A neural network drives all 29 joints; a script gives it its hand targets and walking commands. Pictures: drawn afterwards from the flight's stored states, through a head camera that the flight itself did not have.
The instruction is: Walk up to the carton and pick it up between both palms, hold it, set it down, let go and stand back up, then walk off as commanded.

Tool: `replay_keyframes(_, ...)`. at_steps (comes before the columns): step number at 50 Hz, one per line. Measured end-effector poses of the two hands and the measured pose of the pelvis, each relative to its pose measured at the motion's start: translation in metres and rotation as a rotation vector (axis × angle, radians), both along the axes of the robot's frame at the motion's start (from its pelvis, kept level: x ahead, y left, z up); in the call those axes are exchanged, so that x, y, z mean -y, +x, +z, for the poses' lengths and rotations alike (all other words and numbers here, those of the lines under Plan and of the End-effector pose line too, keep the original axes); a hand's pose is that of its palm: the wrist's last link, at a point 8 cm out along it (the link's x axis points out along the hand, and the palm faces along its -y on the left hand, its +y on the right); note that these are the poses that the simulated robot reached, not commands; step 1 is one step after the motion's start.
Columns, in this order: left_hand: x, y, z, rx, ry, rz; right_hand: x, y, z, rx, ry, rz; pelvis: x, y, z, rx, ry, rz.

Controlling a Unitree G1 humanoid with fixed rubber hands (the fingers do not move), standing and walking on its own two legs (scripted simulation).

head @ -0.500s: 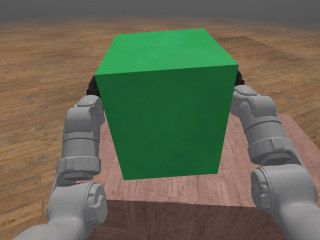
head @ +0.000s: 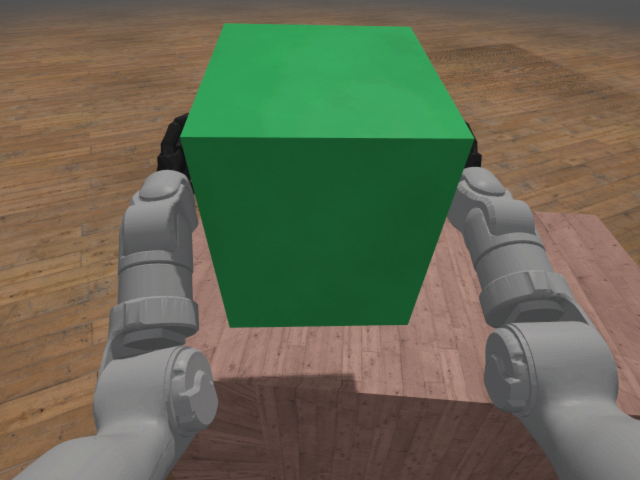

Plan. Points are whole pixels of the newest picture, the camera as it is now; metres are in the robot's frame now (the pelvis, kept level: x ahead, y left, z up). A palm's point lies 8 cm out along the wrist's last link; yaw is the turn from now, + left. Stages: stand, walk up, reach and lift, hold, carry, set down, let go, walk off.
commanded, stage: set down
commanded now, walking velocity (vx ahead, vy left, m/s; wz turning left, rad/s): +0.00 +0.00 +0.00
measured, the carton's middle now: (319, 179) +0.45 +0.02 +0.21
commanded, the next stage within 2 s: none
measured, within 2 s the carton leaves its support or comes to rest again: neither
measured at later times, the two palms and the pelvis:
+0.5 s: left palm (190, 209) +0.38 +0.19 +0.19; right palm (448, 191) +0.43 -0.15 +0.20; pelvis +0.02 -0.01 +0.00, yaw +2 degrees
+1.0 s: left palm (198, 218) +0.39 +0.18 +0.17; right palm (443, 207) +0.44 -0.15 +0.17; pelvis +0.02 -0.01 +0.00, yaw +2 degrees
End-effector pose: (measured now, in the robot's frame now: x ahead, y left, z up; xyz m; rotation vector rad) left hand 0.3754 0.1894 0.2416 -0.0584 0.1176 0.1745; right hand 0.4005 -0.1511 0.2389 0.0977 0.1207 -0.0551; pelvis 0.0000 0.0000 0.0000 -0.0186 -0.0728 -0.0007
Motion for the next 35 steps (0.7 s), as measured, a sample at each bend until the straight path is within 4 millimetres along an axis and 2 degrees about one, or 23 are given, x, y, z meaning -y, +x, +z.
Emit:
replay_keyframes(6, -0.003, 0.012, -0.030, -0.031, 0.032, 0.020, -0.005, 0.020, -0.024, -0.016, -0.011, 0.010, 0.003, 0.003, 0.000, -0.005, 0.001, 0.008)
replay_keyframes(12, 0.002, 0.018, -0.052, -0.050, 0.118, 0.029, -0.001, 0.032, -0.039, -0.015, -0.036, 0.017, 0.006, 0.017, 0.001, -0.022, 0.002, 0.018)
replay_keyframes(18, 0.005, 0.015, -0.053, -0.046, 0.148, 0.040, 0.001, 0.032, -0.043, -0.003, -0.089, 0.036, 0.009, 0.026, 0.001, -0.008, 0.005, 0.020)
replay_keyframes(27, 0.003, 0.006, -0.046, -0.028, 0.138, 0.052, -0.001, 0.026, -0.038, 0.014, -0.081, 0.047, 0.011, 0.022, 0.001, 0.015, 0.003, 0.033)
replay_keyframes(35, 0.008, 0.002, -0.052, -0.053, 0.090, 0.046, 0.005, 0.018, -0.057, -0.024, -0.017, 0.040, 0.011, 0.012, 0.001, 0.028, 0.003, 0.032)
